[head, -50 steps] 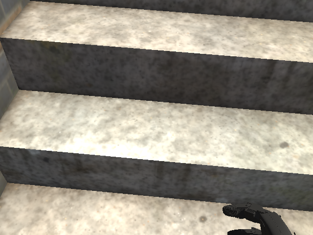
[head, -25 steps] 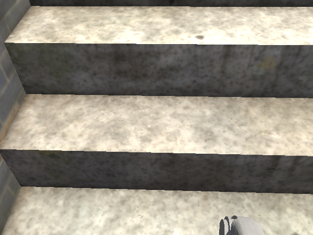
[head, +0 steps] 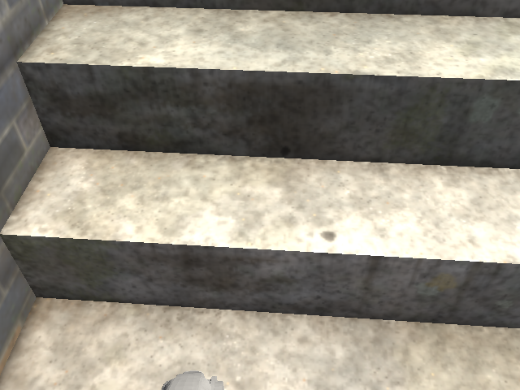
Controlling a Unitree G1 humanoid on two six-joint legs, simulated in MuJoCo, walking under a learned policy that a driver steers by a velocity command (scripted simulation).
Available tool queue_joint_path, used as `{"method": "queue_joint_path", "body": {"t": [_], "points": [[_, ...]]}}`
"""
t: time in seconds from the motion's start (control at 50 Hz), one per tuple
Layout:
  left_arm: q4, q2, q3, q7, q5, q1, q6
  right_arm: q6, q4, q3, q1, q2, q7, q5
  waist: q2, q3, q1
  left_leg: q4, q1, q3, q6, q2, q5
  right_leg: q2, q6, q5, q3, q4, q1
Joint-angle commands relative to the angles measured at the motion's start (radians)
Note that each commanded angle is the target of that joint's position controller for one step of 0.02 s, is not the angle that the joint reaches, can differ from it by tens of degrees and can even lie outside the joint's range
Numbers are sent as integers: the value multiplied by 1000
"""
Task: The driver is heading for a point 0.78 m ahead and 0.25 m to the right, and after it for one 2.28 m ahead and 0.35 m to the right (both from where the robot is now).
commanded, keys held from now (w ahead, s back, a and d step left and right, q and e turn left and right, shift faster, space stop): e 0.18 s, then w+e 0.54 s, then w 0.28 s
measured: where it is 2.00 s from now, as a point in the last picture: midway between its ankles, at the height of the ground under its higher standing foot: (472, 97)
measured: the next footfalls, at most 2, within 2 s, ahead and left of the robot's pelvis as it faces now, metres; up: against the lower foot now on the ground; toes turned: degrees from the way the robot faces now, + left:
left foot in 0.04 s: +0.20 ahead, +0.12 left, +0.20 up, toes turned +2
right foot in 0.56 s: +0.16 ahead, -0.15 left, +0.20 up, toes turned -19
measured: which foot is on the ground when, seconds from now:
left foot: up 0.00-0.02, down 0.04-0.58, up 0.60-0.90, down 0.92-1.00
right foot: down 0.00-0.10, up 0.12-0.54, down 0.56-0.98, up 1.00-1.00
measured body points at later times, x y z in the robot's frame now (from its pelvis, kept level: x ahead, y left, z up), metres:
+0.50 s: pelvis +0.13 +0.00 +0.18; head +0.11 -0.03 +0.63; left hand +0.25 +0.21 +0.05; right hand +0.18 -0.26 +0.05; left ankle +0.16 +0.12 -0.55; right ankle +0.13 -0.12 -0.48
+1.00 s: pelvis +0.31 -0.09 +0.26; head +0.31 -0.09 +0.71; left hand +0.40 +0.13 +0.11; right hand +0.42 -0.35 +0.17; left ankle +0.40 -0.02 -0.35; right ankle +0.16 -0.14 -0.47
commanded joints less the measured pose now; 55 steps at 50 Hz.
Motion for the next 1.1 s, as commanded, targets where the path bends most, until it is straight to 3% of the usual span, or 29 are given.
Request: {"method": "queue_joint_path", "body": {"t": [0.02, 0.04, 0.06, 0.1, 0.12, 0.16, 0.18, 0.22, 0.3, 0.34, 0.38, 0.48, 0.54, 0.58, 0.6, 0.62, 0.66, 0.74, 0.82, 0.86, 0.88, 0.92, 0.94, 0.96, 0.98, 1.0, 1.02, 1.04, 1.1], "points": [[-19, 284, 53, -26, -77, 6, -68, 21, -138, -21, -81, -95, 23, -16, -214, -31, -131, -309, 540, 94, -38, -80, -33, -262, -210, 1787, 89, -40, -79], [-48, 300, 69, -27, -115, -58, -80, 12, -123, -37, -15, -123, 12, -28, -180, -47, -163, -545, 508, 93, -43, -111, -109, -251, -201, 1843, 90, 58, 125], [-57, 237, 68, -31, -85, -25, -82, 13, -84, -40, 30, -152, -17, -31, -89, -182, -111, -557, 661, -26, 28, -57, 166, -230, -169, 1873, 90, 188, 112], [-102, 148, 62, -62, -17, -80, -37, 44, -68, -69, 122, -210, -53, -41, 143, -227, -134, -931, 948, -427, 103, 41, -213, -94, -188, 1105, 159, 409, -261], [-81, 91, 62, -67, -37, -137, -7, 32, -101, -89, 136, -233, -56, -93, 313, -136, -215, -1237, 906, -741, 166, 192, -511, -3, -109, 346, 247, 915, -504], [-57, 97, 69, -17, -125, -127, 5, -54, -12, -92, 143, -224, -56, -66, 225, -10, -144, -1312, 824, -820, 133, 263, -762, 27, -77, 176, 395, 1562, -808], [-66, 101, 74, 14, -123, -155, -6, -92, 40, -71, 103, -134, -26, -53, 64, 73, -81, -1282, 789, -668, 99, 232, -690, 37, -82, 132, 389, 1623, -898], [-67, 68, 58, 69, -70, -105, 10, -144, 76, -34, 9, 16, -22, -2, 4, 41, 27, -1278, 782, -407, 38, 201, -524, -30, -70, 94, 364, 1475, -877], [-93, 80, 61, 48, -46, -197, 24, -155, 60, -82, 64, -93, -29, -52, 85, 42, 15, -1326, 827, -70, -34, 156, -411, -76, 21, 144, 166, 1364, -889], [-133, 149, 77, 42, -79, -306, 21, -139, 47, -103, 95, -171, -15, -69, 121, 53, -12, -1479, 774, -4, -42, 199, -437, -99, 11, 33, 74, 1242, -739], [-91, 156, 98, 36, -67, -179, 14, -153, -28, -109, -69, -212, -14, -66, 145, 69, 81, -1569, 675, 63, -67, 193, -367, -109, -13, 113, 61, 1176, -433], [-145, 179, 134, 70, -43, -225, 32, -218, -24, -94, -55, -181, -7, -34, 140, 137, 67, -1542, 1184, 25, 2, 317, -107, -127, -51, -69, 98, 685, -396], [-180, 153, 140, 66, -53, -247, -7, -157, -3, -95, -8, -206, 0, -6, 21, 167, 46, -1422, 1284, 94, 39, 283, -118, -36, -49, -97, -12, 192, -250], [-100, 209, 186, 103, -24, -55, -36, -120, 31, -75, 150, -104, 15, -38, -119, 56, 28, -1037, 1209, 147, -25, 179, -41, -37, -101, 141, 169, 118, 10], [-134, 332, 208, 122, -66, 10, -30, -151, -100, -67, 145, -78, 4, -35, -302, -8, 43, -822, 850, 104, -138, 19, -226, -228, -327, 133, 651, 43, 209], [-67, 358, 220, 123, -52, 138, -24, -168, -79, -59, 70, -86, 40, -40, -304, 125, 161, -479, 419, -14, -165, -47, -285, -271, -394, -133, 874, -70, 370], [4, 297, 194, 99, 14, 270, -12, -176, -4, -60, 35, -119, 52, -25, -154, 198, 217, 484, -46, -231, -62, -136, -245, -254, -329, -136, 845, 48, 356], [-10, 111, 81, 64, 2, 125, 36, -161, -101, 3, -1, -9, 67, -40, 15, 165, 24, 866, -202, -149, 92, -54, -88, -249, -223, -23, 561, 104, 51], [-90, 213, 71, 60, 66, -58, -16, -106, -244, 12, -136, -80, 63, 8, 41, 170, -34, 357, 97, -9, 74, 32, 115, -135, -180, 25, 290, -108, -329], [-108, 255, 74, 50, -9, -67, -13, -48, -345, 2, -355, -155, 63, 23, -64, 121, -37, -76, 597, 112, 7, -14, -60, -84, -219, 355, 213, -380, -633], [-71, 348, 82, 22, -28, -7, 3, -20, -361, 31, -296, -88, 72, 25, -223, 116, -80, -94, 649, 93, -66, -81, -204, -224, -326, 929, 305, -333, -532], [-84, 458, 132, -14, -88, -36, -52, 4, -277, 1, 13, -153, 68, 11, -207, 5, -174, -363, 567, 134, -114, -153, -160, -310, -327, 1952, 249, -37, -21], [-100, 433, 141, -32, -72, -48, -62, -4, -235, -31, 100, -220, 54, 0, -196, -86, -153, -528, 572, 158, -99, -192, -204, -304, -340, 2091, 226, 111, 170], [-65, 353, 132, -62, 24, 105, -52, -4, -164, -48, 244, -266, 47, -18, -42, -254, -83, -557, 819, -15, 1, -171, 21, -225, -311, 2182, 179, 371, 117], [-56, 276, 115, -86, 60, 83, -30, -4, -70, -68, 481, -298, 37, -27, 81, -310, -153, -804, 1105, -350, 113, -70, 43, -150, -287, 1723, 239, 622, -155], [-30, 181, 104, -102, 39, 30, 6, 1, -3, -83, 648, -312, 32, -59, 259, -214, -219, -1187, 1229, -863, 298, 127, -52, 100, -184, 496, 313, 1013, -537], [-78, 145, 109, -68, -61, -129, 25, -35, 40, -74, 673, -234, 25, -55, 217, 34, -235, -1281, 1102, -977, 211, 153, -606, 121, -207, 420, 450, 1395, -882], [-134, 136, 103, -8, -66, -210, 11, -77, 81, -65, 615, -188, 26, -27, 267, 133, -185, -1268, 1054, -977, 209, 169, -633, 138, -221, 367, 462, 1602, -1040], [-231, 110, 66, 64, -29, -336, 7, -123, 243, -4, 407, 58, 34, -32, -2, 136, 15, -1201, 1011, -543, 63, 96, -315, 130, -285, 292, 422, 1777, -1198]]}}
